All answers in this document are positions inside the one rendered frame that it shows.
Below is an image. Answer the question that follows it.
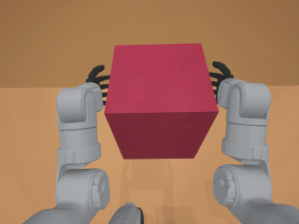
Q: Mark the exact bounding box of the robot left hand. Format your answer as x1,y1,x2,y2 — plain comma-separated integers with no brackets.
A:
86,65,110,105

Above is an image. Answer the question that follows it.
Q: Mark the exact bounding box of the robot left thigh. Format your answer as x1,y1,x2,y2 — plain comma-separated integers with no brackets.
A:
107,205,141,224

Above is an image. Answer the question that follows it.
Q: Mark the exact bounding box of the right robot upper arm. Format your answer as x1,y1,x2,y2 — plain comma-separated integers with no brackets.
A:
212,164,299,224

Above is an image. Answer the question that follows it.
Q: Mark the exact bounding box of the robot right hand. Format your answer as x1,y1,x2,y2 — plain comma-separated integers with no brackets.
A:
209,61,234,103

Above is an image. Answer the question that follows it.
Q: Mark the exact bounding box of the robot left forearm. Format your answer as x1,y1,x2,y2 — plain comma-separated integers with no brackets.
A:
55,82,104,202

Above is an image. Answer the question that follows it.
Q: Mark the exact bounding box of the left robot upper arm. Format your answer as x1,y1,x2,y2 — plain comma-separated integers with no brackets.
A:
22,168,110,224

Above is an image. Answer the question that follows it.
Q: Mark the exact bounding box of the robot left shin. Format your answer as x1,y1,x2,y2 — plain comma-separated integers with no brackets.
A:
125,202,136,207

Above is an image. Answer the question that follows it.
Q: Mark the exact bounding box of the robot right forearm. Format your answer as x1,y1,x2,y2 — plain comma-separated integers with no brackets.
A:
217,77,272,197

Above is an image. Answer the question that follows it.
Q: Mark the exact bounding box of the carton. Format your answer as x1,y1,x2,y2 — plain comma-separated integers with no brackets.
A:
104,43,220,160

